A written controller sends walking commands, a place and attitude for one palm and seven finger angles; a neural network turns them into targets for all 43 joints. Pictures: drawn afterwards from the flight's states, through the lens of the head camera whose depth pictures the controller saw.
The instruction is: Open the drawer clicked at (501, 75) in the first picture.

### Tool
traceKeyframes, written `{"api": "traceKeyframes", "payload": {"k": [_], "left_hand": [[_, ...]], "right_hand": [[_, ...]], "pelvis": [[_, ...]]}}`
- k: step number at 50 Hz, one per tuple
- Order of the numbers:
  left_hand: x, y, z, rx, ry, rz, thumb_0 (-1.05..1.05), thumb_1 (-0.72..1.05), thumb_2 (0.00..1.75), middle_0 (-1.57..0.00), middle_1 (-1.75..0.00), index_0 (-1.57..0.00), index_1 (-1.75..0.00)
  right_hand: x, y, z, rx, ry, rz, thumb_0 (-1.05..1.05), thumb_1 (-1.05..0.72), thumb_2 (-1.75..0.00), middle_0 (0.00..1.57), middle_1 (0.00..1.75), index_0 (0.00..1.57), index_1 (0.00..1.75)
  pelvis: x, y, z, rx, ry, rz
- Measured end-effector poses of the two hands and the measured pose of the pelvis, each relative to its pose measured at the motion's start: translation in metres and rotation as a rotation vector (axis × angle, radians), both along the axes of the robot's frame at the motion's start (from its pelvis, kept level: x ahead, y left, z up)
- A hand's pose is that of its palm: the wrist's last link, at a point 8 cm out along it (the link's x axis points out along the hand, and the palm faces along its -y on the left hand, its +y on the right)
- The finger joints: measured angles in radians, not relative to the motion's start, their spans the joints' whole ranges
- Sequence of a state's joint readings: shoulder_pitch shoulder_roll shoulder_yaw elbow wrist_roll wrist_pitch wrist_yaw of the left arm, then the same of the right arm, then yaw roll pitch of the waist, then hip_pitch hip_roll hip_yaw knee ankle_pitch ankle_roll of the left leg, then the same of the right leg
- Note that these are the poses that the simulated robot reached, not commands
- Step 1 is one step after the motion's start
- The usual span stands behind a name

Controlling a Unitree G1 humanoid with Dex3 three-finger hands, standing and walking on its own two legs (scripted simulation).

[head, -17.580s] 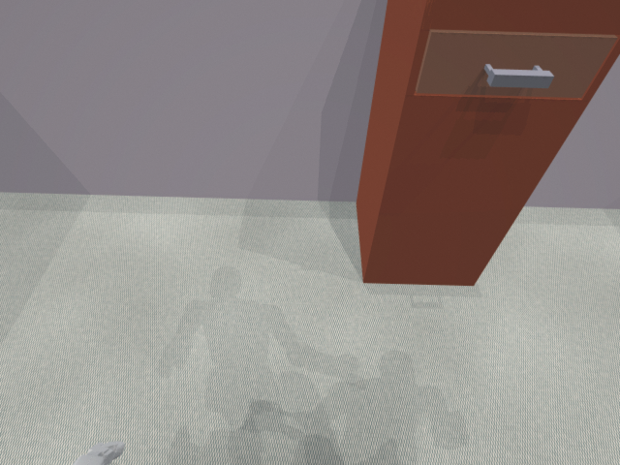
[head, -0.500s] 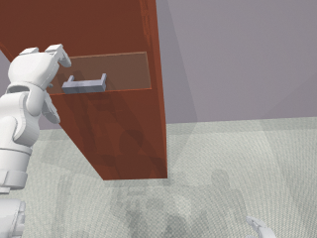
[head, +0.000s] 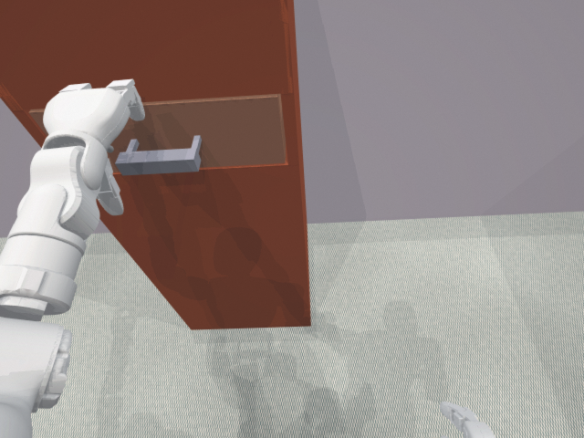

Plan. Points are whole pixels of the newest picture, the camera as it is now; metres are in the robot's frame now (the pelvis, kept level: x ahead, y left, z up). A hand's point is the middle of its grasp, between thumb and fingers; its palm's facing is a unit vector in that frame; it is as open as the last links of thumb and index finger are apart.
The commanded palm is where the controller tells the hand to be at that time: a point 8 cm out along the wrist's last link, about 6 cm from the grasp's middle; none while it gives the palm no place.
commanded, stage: move the hooked fingers above the handle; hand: left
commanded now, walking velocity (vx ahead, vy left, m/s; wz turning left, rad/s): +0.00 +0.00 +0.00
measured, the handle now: (162, 152) +0.51 +0.26 +0.10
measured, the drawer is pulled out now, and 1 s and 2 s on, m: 0.00 0.00 0.00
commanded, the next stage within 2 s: lower the fingers behind the handle in 1.54 s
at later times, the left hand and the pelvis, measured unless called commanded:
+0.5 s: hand (146, 136) +0.47 +0.24 +0.16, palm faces +0.02 +0.01 -1.00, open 13.6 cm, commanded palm +0.44 +0.27 +0.21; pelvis +0.00 -0.01 +0.00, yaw -2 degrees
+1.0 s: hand (131, 132) +0.46 +0.26 +0.17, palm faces +0.02 +0.03 -1.00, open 13.7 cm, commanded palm +0.44 +0.26 +0.22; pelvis +0.00 -0.02 +0.00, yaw -1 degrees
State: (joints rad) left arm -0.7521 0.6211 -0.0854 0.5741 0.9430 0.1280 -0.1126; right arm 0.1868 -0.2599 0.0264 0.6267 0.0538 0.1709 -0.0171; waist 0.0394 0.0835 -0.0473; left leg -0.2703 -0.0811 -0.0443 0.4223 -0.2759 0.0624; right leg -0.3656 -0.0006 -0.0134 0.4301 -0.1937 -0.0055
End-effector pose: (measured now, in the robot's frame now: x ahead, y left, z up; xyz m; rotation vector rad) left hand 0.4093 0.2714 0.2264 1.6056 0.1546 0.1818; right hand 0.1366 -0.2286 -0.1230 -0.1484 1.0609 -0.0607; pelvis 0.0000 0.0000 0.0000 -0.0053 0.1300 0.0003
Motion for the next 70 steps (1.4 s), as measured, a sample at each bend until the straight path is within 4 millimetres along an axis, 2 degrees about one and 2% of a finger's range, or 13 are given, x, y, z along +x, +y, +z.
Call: {"api": "traceKeyframes", "payload": {"k": [3, 6, 10, 15, 18, 21, 26, 31, 36, 40, 51, 61, 70], "left_hand": [[0.002, -0.009, -0.017, -0.021, 0.089, -0.054, 0.00, -0.49, 0.30, -0.31, -1.20, -0.32, -1.20], [0.005, -0.030, -0.030, -0.047, 0.117, -0.186, 0.00, -0.49, 0.30, -0.32, -1.20, -0.32, -1.20], [0.014, -0.049, -0.031, -0.075, 0.048, -0.312, 0.00, -0.49, 0.30, -0.32, -1.20, -0.33, -1.20], [0.031, -0.034, -0.013, -0.069, -0.072, -0.255, 0.00, -0.49, 0.30, -0.35, -1.21, -0.33, -1.20], [0.036, -0.038, -0.009, -0.038, -0.076, -0.235, 0.00, -0.49, 0.30, -0.43, -1.27, -0.33, -1.20], [0.036, -0.040, -0.006, -0.030, -0.066, -0.198, 0.00, -0.49, 0.30, -0.42, -1.27, -0.35, -1.23], [0.035, -0.026, -0.012, -0.033, 0.009, -0.092, 0.00, -0.49, 0.30, -0.37, -1.24, -0.36, -1.24], [0.023, -0.008, -0.022, -0.018, 0.073, -0.056, 0.00, -0.49, 0.30, -0.34, -1.21, -0.34, -1.22], [0.009, -0.019, -0.022, -0.012, 0.053, -0.158, 0.00, -0.49, 0.30, -0.33, -1.20, -0.33, -1.21], [0.010, -0.032, -0.015, -0.035, 0.000, -0.211, 0.00, -0.49, 0.30, -0.32, -1.20, -0.33, -1.20], [0.032, -0.016, 0.002, -0.011, 0.006, -0.085, 0.00, -0.49, 0.30, -0.32, -1.20, -0.33, -1.22], [0.034, -0.018, -0.033, -0.038, 0.096, -0.171, 0.00, -0.49, 0.30, -0.32, -1.20, -0.33, -1.21], [0.034, -0.007, -0.018, -0.047, -0.022, -0.183, 0.00, -0.49, 0.30, -0.39, -1.23, -0.35, -1.21]], "right_hand": [[-0.007, -0.005, -0.001, -0.022, 0.030, -0.010, 0.00, -0.91, -0.90, 0.20, 0.30, 0.20, 0.30], [-0.011, -0.012, 0.000, -0.058, 0.044, -0.022, 0.00, -0.91, -0.90, 0.20, 0.30, 0.20, 0.30], [-0.015, -0.022, 0.002, -0.096, 0.046, -0.046, 0.00, -0.91, -0.90, 0.20, 0.30, 0.20, 0.30], [-0.025, -0.027, -0.001, -0.098, 0.073, -0.065, 0.00, -0.91, -0.90, 0.20, 0.30, 0.20, 0.30], [-0.031, -0.027, -0.006, -0.078, 0.107, -0.065, 0.00, -0.91, -0.90, 0.20, 0.30, 0.20, 0.30], [-0.036, -0.027, -0.010, -0.057, 0.122, -0.075, 0.00, -0.91, -0.90, 0.20, 0.30, 0.20, 0.30], [-0.039, -0.029, -0.009, -0.047, 0.102, -0.104, 0.00, -0.91, -0.90, 0.20, 0.30, 0.20, 0.30], [-0.041, -0.040, -0.003, -0.078, 0.078, -0.115, 0.00, -0.91, -0.90, 0.20, 0.30, 0.20, 0.30], [-0.042, -0.053, 0.000, -0.126, 0.083, -0.096, 0.00, -0.91, -0.90, 0.20, 0.30, 0.20, 0.30], [-0.039, -0.058, 0.001, -0.142, 0.073, -0.092, 0.00, -0.91, -0.90, 0.20, 0.30, 0.20, 0.30], [-0.047, -0.049, -0.002, -0.104, 0.070, -0.125, 0.00, -0.91, -0.90, 0.20, 0.30, 0.20, 0.30], [-0.061, -0.044, -0.004, -0.122, 0.123, -0.140, 0.00, -0.90, -0.90, 0.20, 0.30, 0.20, 0.30], [-0.059, -0.039, -0.006, -0.118, 0.140, -0.131, 0.00, -0.91, -0.90, 0.20, 0.30, 0.20, 0.30]], "pelvis": [[0.004, 0.001, -0.001, -0.002, 0.001, 0.010], [0.008, 0.001, -0.001, -0.004, -0.002, 0.014], [0.010, 0.001, -0.003, -0.007, 0.004, 0.007], [0.010, -0.001, -0.003, -0.006, 0.028, -0.011], [0.009, -0.002, -0.003, -0.004, 0.041, -0.016], [0.008, -0.004, -0.002, -0.002, 0.042, -0.026], [0.004, -0.010, -0.002, 0.003, 0.031, -0.035], [0.001, -0.017, -0.003, 0.004, 0.026, -0.026], [0.000, -0.019, -0.004, 0.000, 0.018, -0.001], [-0.001, -0.019, -0.004, -0.001, 0.014, 0.006], [-0.002, -0.016, -0.004, 0.003, 0.034, -0.019], [0.001, -0.012, -0.006, -0.002, 0.045, -0.021], [0.006, -0.004, -0.006, -0.009, 0.056, -0.018]]}}
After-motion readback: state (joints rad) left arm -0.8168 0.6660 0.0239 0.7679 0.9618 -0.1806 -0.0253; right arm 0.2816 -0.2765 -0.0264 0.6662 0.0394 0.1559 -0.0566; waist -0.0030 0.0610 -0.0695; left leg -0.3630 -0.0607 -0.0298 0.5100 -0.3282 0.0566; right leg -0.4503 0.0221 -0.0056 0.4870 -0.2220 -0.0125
